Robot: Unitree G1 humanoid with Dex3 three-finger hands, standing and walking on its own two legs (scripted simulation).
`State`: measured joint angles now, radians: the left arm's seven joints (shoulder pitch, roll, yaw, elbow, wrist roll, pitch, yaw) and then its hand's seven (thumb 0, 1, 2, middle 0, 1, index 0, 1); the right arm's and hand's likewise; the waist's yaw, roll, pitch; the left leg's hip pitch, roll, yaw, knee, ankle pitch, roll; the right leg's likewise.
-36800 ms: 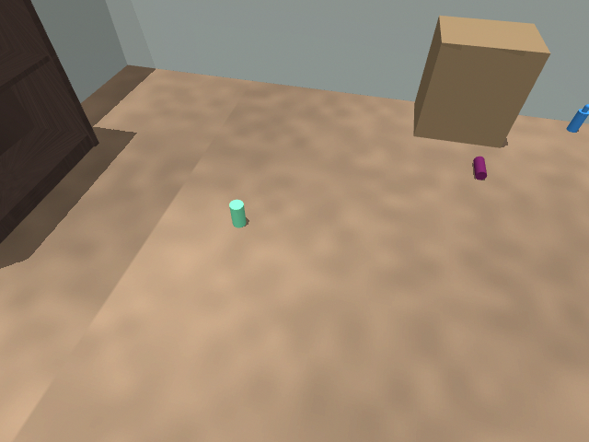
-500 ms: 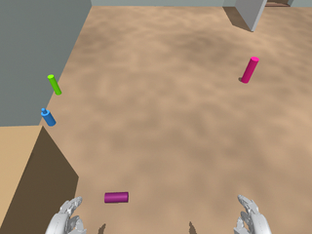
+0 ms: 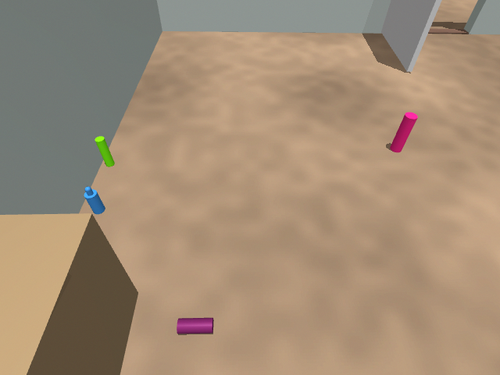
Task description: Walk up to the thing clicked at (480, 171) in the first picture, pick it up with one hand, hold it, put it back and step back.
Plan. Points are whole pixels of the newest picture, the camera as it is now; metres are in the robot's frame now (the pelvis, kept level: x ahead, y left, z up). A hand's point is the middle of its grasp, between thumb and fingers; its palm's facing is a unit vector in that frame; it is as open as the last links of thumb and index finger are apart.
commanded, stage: stand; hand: left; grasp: from above
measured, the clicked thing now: (195, 325) +0.46 +0.22 -0.74
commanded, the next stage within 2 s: step back in 1.98 s
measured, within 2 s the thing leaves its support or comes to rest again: neither
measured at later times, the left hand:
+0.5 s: hand out of the picture +0.02 +0.23 -0.16, palm faces +0.03 -0.94 -0.33, open 7.3 cm
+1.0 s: hand out of the picture +0.07 +0.22 -0.15, palm faces +0.02 -0.95 -0.32, open 7.3 cm
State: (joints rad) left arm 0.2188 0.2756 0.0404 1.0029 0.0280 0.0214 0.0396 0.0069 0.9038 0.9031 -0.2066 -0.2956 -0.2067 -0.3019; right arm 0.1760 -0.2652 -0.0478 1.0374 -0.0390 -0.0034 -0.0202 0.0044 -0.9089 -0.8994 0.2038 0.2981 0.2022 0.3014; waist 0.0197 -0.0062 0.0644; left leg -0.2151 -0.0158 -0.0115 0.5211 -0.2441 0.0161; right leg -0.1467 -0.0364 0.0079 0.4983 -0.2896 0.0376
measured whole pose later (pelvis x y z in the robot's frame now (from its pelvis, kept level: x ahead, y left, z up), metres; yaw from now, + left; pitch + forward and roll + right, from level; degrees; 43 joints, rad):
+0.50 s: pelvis -0.01 -0.01 +0.01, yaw +0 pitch -4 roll +0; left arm 0.18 0.30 0.03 1.14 0.03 0.00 0.03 0.00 0.90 0.90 -0.21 -0.30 -0.21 -0.30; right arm 0.16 -0.29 -0.04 1.13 -0.03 0.00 -0.01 0.00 -0.91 -0.90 0.20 0.30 0.20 0.30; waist 0.01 0.01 0.07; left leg -0.15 -0.01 -0.02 0.38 -0.16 0.00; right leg -0.08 -0.03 0.00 0.37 -0.21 0.03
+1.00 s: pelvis +0.01 -0.02 +0.01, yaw +0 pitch -4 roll +0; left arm 0.12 0.29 0.03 1.15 0.01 0.00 0.02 0.00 0.90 0.90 -0.21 -0.30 -0.21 -0.30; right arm 0.13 -0.30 -0.02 1.15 -0.02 -0.01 -0.01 0.00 -0.91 -0.90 0.20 0.30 0.20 0.30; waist 0.00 0.01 0.07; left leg -0.12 0.01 -0.02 0.34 -0.16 -0.01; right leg -0.06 -0.02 0.00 0.33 -0.21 0.02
